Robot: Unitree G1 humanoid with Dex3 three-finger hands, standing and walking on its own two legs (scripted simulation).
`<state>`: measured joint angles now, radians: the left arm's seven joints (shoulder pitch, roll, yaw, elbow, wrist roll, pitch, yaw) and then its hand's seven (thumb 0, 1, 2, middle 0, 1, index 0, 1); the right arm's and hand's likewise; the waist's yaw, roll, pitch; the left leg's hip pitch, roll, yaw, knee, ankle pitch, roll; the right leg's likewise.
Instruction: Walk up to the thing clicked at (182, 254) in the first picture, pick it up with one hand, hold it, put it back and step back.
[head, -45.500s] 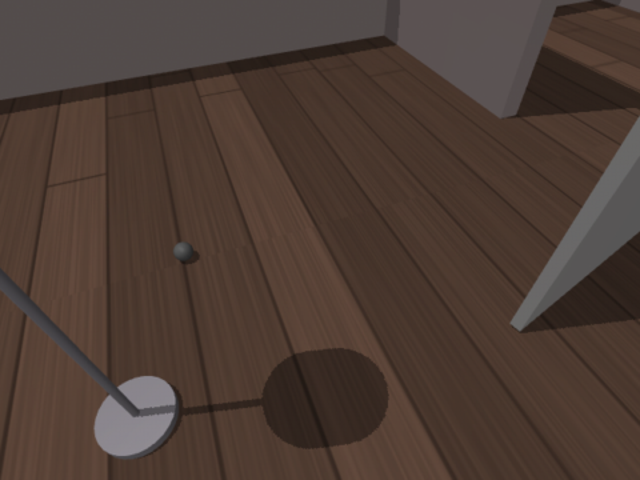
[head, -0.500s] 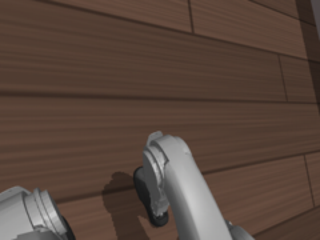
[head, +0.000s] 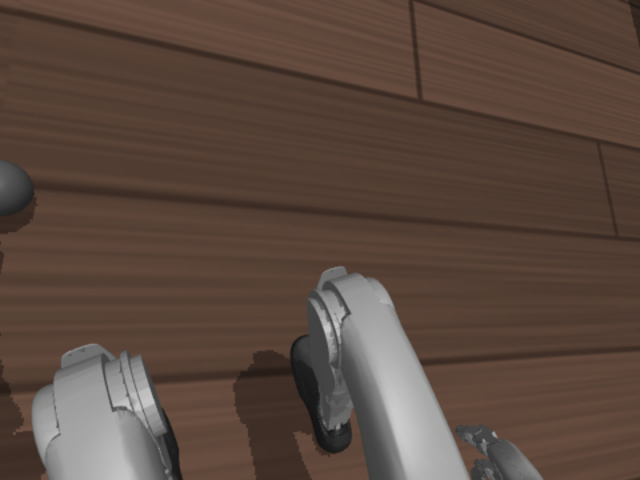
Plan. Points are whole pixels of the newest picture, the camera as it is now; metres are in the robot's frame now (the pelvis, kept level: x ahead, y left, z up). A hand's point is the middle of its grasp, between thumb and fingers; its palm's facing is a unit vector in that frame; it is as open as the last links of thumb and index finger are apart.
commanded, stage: withdraw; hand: left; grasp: from above
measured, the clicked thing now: out of the picture +0.57 +0.29 -0.31
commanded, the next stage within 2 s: home in 0.14 s
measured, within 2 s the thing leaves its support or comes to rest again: neither
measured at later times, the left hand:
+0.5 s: hand out of the picture +0.53 +0.33 -0.11, palm faces -0.42 -0.13 -0.90, open 11.5 cm
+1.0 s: hand out of the picture +0.35 +0.27 +0.09, palm faces -0.13 -0.76 -0.63, open 7.5 cm
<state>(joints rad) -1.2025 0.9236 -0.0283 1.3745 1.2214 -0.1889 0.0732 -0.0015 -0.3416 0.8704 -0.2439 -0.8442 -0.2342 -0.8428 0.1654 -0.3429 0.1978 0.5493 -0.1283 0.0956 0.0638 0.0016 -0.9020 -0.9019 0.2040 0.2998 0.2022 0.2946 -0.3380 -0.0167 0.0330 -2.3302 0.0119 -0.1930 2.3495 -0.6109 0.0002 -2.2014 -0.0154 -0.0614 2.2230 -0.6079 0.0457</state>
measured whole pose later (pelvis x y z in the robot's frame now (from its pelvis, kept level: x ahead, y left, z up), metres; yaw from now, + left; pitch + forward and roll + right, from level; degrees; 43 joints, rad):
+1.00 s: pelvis +0.02 -0.01 +0.18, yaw +8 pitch +30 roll -5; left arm -0.32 0.44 0.03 0.49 0.37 0.20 0.01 0.01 0.87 0.90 -0.22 -0.31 -0.21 -0.30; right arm 0.09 -0.24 0.01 0.55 0.03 0.02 0.00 0.01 -0.90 -0.90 0.20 0.30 0.20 0.29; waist -0.07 0.05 -0.21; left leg -1.70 0.03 -0.09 1.78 -0.61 -0.02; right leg -1.63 -0.05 -0.03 1.72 -0.61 0.05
